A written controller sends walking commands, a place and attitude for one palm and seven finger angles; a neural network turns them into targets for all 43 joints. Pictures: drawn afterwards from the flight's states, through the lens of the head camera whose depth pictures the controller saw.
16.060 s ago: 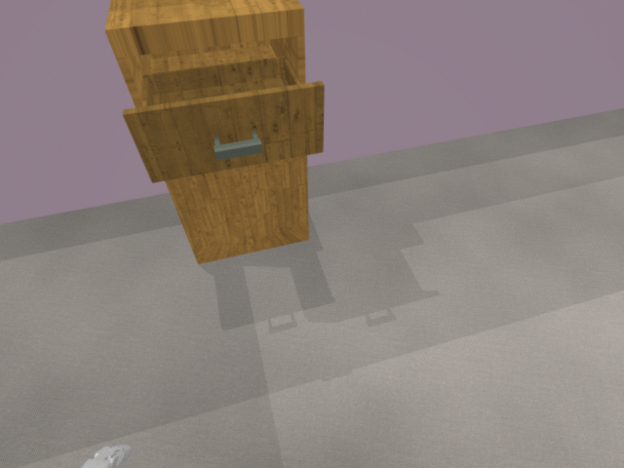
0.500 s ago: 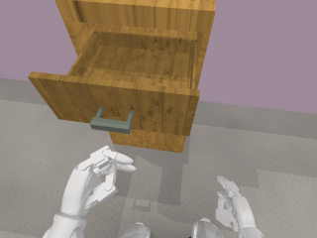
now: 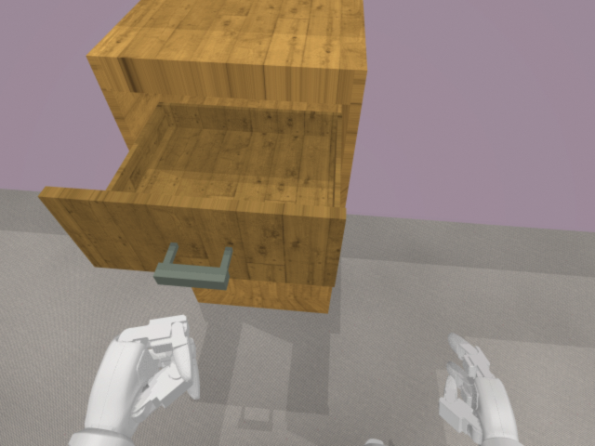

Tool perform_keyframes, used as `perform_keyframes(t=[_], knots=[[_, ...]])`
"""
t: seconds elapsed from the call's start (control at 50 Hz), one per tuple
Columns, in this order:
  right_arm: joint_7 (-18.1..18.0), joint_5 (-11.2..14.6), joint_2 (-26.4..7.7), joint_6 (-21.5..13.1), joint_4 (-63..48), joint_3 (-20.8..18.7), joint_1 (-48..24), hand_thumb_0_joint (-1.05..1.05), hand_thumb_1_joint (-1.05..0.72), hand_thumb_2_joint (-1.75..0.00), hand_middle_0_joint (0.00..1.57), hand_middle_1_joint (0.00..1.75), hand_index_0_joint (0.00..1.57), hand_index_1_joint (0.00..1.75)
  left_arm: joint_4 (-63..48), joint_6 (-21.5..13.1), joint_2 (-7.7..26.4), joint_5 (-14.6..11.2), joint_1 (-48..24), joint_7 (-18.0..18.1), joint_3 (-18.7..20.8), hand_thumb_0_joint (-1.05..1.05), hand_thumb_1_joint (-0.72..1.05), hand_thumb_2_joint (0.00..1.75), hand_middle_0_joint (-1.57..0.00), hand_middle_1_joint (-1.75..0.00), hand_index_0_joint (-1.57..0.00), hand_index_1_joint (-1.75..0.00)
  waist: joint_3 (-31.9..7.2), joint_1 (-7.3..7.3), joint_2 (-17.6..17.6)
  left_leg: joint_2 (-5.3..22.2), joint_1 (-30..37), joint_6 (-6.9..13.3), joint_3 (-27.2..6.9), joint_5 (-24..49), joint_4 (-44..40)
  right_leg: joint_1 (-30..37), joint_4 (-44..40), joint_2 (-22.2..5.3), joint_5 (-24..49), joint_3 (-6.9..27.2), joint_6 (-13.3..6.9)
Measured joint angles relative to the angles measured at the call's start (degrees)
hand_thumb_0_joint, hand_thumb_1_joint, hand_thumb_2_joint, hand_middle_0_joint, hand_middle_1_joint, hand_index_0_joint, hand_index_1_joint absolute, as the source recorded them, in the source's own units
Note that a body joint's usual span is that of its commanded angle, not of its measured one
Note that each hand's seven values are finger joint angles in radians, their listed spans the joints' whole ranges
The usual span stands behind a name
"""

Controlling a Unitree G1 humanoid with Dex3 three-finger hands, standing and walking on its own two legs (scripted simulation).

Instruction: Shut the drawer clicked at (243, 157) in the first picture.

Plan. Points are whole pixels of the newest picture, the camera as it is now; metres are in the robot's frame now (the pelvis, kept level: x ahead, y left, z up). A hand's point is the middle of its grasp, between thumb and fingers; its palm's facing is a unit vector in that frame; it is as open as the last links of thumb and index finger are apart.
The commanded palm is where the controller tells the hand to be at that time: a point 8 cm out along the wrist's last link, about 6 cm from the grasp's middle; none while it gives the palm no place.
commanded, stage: raise the hand and make a fist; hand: left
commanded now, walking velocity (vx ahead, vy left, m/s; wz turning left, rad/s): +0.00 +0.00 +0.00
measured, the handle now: (196, 263) +0.36 +0.18 +0.02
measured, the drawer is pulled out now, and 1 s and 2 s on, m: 0.26 0.26 0.26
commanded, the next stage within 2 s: bring the fist close to the handle in 0.68 s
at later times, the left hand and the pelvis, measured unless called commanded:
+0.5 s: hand (160, 360) +0.19 +0.15 +0.12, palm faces +0.02 -1.00 -0.07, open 3.3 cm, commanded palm +0.15 +0.20 +0.13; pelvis +0.00 +0.00 +0.02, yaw +1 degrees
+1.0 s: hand (180, 371) +0.19 +0.14 +0.10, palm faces -0.03 -1.00 -0.05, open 3.3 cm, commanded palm +0.17 +0.19 +0.10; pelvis -0.01 +0.00 +0.02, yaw +1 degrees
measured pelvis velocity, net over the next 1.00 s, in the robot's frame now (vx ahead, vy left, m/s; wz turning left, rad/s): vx -0.01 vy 0.00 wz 0.01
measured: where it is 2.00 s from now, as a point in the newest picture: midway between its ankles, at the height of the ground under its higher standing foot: outside the picture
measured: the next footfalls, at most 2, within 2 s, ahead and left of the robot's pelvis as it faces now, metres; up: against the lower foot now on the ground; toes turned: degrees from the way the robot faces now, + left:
none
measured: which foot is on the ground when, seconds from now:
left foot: down 0.00-1.00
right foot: down 0.00-1.00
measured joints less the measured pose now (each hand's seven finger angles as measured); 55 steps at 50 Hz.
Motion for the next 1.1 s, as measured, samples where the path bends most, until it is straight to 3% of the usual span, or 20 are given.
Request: perform_keyframes(t=[0.1,0.2,0.32,0.44,0.6,0.84,0.98,1.1], knots=[[0.2,0.1,1.2,-0.6,0.5,1.3,0.3,0.01,-0.90,-0.90,0.20,0.30,0.20,0.29,-2.1,0.2,-0.9,-2.5,1.3,1.3,4.1,0.02,0.90,0.90,-1.33,-1.53,-1.33,-1.52,-0.1,1.00,0.5,0.2,3.5,-0.3,-0.6,0.8,-2.9,3.7,-2.7,0.3,0.4,-0.7,-0.1],[0.8,-0.1,0.5,-1.8,2.1,2.4,0.2,0.01,-0.90,-0.90,0.20,0.30,0.20,0.30,-3.4,0.5,-1.8,-2.1,1.3,-2.1,2.0,0.02,0.90,0.90,-1.37,-1.58,-1.37,-1.57,0.6,1.78,1.3,-0.1,5.1,-0.3,-1.3,1.5,-4.3,5.8,-4.3,0.0,0.8,-1.4,0.0],[0.1,-0.1,0.5,-1.8,3.4,2.5,0.1,0.01,-0.90,-0.90,0.20,0.30,0.20,0.30,-2.2,3.6,0.2,-2.1,0.1,-3.5,2.2,0.02,0.90,0.90,-1.39,-1.60,-1.39,-1.59,1.6,1.61,1.3,-0.2,7.0,-0.3,-0.9,2.4,-6.0,7.3,-5.5,0.0,1.5,-1.0,-0.1],[-0.3,0.1,0.0,-3.1,4.9,2.4,1.1,0.01,-0.90,-0.90,0.20,0.30,0.20,0.30,-0.8,2.7,-0.5,-4.3,-1.9,-2.3,5.5,0.02,0.90,0.90,-1.39,-1.60,-1.40,-1.59,1.8,1.33,1.2,-0.1,8.3,-0.4,-0.9,3.1,-7.3,8.7,-6.8,0.2,2.1,-1.1,-0.1],[0.0,0.0,-0.7,-4.3,6.0,1.9,1.4,0.01,-0.90,-0.90,0.20,0.30,0.20,0.30,0.3,3.5,-0.5,-3.1,-1.5,-4.2,3.9,0.02,0.90,0.90,-1.39,-1.60,-1.40,-1.59,1.9,0.67,0.7,-0.2,9.4,-0.3,-0.4,3.9,-8.6,9.6,-8.0,0.2,3.0,-0.6,-0.1],[0.3,-0.3,-0.6,-5.4,6.4,2.4,0.9,0.01,-0.90,-0.90,0.20,0.30,0.20,0.30,1.0,1.5,-1.0,-3.5,-2.3,-2.9,4.6,0.02,0.90,0.90,-1.40,-1.60,-1.40,-1.60,2.4,1.21,0.9,-0.5,9.4,-0.1,-0.4,4.4,-8.5,9.8,-8.4,0.0,3.9,-0.6,0.1],[0.1,-0.8,-0.4,-5.4,5.8,3.1,0.3,0.01,-0.90,-0.90,0.20,0.30,0.20,0.30,5.3,1.7,-1.9,-2.0,-6.0,-3.0,1.7,0.02,0.90,0.90,-1.40,-1.60,-1.40,-1.60,3.3,0.82,0.4,-0.8,7.4,0.0,-0.2,4.4,-7.3,7.7,-7.1,-0.3,3.8,-0.2,0.1],[0.4,-1.3,-0.3,-4.9,5.8,2.9,1.1,0.01,-0.90,-0.90,0.20,0.30,0.20,0.30,8.6,-0.3,-1.6,-1.2,-9.6,-0.9,2.4,0.02,0.90,0.90,-1.40,-1.60,-1.40,-1.60,3.2,0.37,0.0,-0.7,5.3,-0.2,0.0,4.0,-6.1,5.4,-5.6,-0.3,3.4,0.0,-0.1]])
